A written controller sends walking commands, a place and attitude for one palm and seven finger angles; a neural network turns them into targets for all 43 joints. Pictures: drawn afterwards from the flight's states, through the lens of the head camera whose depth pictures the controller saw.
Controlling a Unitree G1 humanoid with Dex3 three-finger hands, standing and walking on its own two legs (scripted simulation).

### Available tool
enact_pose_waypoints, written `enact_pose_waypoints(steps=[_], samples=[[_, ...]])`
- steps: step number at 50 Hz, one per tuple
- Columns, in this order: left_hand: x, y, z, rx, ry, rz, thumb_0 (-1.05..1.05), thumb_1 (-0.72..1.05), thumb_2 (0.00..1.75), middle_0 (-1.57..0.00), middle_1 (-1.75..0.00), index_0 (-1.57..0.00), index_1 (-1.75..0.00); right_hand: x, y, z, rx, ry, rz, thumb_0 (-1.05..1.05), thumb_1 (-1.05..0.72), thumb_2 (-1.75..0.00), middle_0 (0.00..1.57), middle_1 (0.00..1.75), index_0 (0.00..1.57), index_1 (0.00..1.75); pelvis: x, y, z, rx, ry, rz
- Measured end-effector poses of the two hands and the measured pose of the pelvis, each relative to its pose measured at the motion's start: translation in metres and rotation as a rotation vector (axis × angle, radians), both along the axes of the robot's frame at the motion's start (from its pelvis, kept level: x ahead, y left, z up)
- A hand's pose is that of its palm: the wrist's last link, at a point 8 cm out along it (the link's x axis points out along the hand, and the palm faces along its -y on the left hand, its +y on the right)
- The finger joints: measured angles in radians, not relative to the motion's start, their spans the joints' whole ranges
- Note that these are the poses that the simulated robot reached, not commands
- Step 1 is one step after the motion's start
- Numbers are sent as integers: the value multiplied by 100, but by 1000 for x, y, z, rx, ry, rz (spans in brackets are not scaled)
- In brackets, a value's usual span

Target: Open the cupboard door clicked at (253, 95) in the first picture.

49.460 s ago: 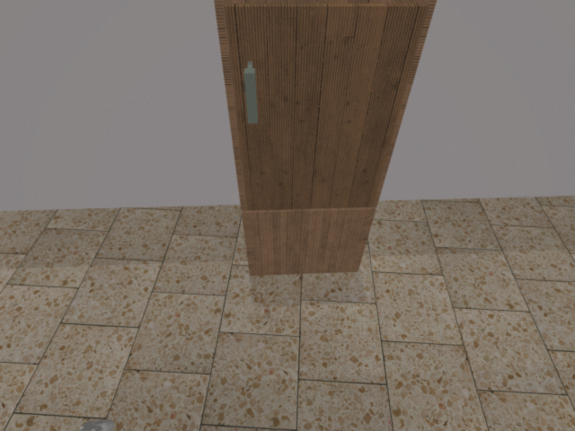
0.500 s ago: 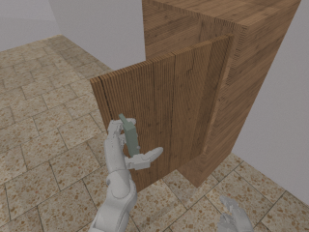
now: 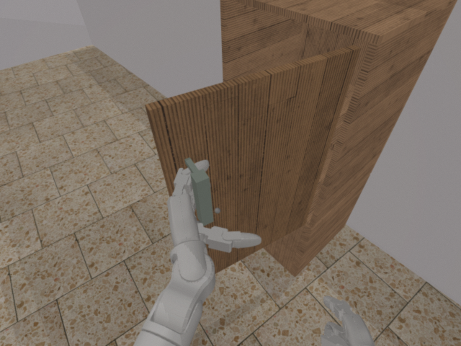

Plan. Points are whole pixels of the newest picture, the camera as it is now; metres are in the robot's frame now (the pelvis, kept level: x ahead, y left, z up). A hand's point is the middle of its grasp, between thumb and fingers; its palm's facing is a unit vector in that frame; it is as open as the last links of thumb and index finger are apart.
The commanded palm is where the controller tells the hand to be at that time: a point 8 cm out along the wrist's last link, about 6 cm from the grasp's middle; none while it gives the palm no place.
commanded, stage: slide the hand sideways off the handle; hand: left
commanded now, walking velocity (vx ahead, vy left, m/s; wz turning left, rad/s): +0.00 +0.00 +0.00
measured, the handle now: (197, 191) +0.36 +0.09 +0.09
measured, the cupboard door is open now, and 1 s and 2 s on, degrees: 78 80 80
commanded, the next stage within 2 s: draw the hand back to the body in 1.18 s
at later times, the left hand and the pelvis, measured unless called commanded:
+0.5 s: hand (214, 230) +0.27 +0.05 +0.10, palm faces -0.12 -0.99 +0.00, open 16.0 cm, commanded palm +0.24 +0.12 +0.10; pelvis +0.01 +0.00 +0.00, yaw -2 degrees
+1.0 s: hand (173, 262) +0.22 +0.11 +0.09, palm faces -0.03 -1.00 -0.05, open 16.3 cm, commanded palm +0.19 +0.17 +0.10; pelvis +0.03 -0.02 -0.01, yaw +0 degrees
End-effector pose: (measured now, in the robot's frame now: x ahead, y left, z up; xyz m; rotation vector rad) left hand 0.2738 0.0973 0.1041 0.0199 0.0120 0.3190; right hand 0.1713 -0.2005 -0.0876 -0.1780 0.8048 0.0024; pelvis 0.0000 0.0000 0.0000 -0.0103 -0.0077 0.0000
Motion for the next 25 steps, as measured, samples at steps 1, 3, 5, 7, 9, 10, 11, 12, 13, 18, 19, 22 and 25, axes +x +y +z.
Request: enact_pose_waypoints(steps=[1, 3, 5, 7, 9, 10, 11, 12, 13, 18, 19, 22, 25], samples=[[-1, 1, 0, 8, -3, -11, -1, -49, 30, -40, -64, -37, -68, 0, 0, 0, 0, -1, 3, 2, -90, -90, 20, 30, 20, 30, 0, 0, 0, 1, -1, 2], [-3, 5, -2, 28, -20, -100, -1, -49, 30, -38, -60, -32, -64, -2, -1, 1, -2, -5, 5, 2, -90, -90, 20, 30, 20, 30, -1, 0, 0, 6, 1, 5], [-6, 10, -3, 53, -37, -226, -1, -49, 30, -34, -54, -26, -57, -4, -2, 2, -6, -16, 2, 2, -90, -90, 20, 30, 20, 30, -2, 0, -1, 7, 2, 7], [-9, 14, -4, 67, -42, -348, -1, -49, 30, -30, -48, -19, -51, -7, -3, 2, -7, -32, -6, 2, -90, -90, 20, 30, 20, 30, -3, 1, -1, 7, 0, 10], [-10, 16, -4, 51, -40, -423, -1, -49, 30, -26, -43, -16, -45, -9, -4, 1, -6, -49, -15, 2, -90, -90, 20, 30, 20, 30, -4, 2, -2, 5, -3, 10], [-11, 16, -4, 36, -38, -441, -1, -50, 30, -24, -41, -15, -43, -10, -5, 1, -5, -57, -20, 2, -90, -90, 20, 30, 20, 30, -4, 2, -2, 6, -4, 9], [-11, 16, -4, 23, -36, -450, -1, -50, 30, -23, -39, -15, -42, -11, -5, 1, -4, -63, -24, 2, -90, -90, 20, 30, 20, 30, -4, 3, -2, 6, -4, 6], [-11, 16, -4, 11, -34, -451, -1, -50, 30, -21, -37, -16, -41, -11, -5, 2, -2, -70, -28, 2, -90, -90, 20, 30, 20, 30, -4, 3, -1, 7, -3, 3], [-11, 16, -3, 0, -32, -448, -1, -50, 30, -20, -36, -16, -41, -12, -5, 3, 1, -75, -31, 2, -90, -90, 20, 30, 20, 30, -4, 4, -1, 8, -3, 0], [-13, 13, -3, -14, -29, -428, -1, -50, 30, -21, -37, -19, -39, -11, -5, 8, 11, -100, -35, 2, -90, -90, 20, 30, 20, 30, -1, 3, 0, 14, 0, -16], [-13, 13, -3, -14, -28, -427, -1, -50, 30, -21, -37, -20, -38, -10, -5, 9, 12, -104, -35, 2, -90, -90, 20, 30, 20, 30, -1, 2, 1, 14, 0, -19], [-15, 12, -3, -17, -27, -433, -1, -50, 30, -21, -37, -20, -37, -7, -6, 13, 14, -115, -39, 2, -90, -90, 20, 30, 20, 30, 3, 1, 1, 15, 2, -27], [-16, 13, -3, -19, -24, -438, -1, -50, 30, -20, -36, -20, -36, -3, -8, 15, 14, -123, -44, 2, -90, -90, 20, 30, 20, 30, 7, -1, 2, 16, 5, -34]])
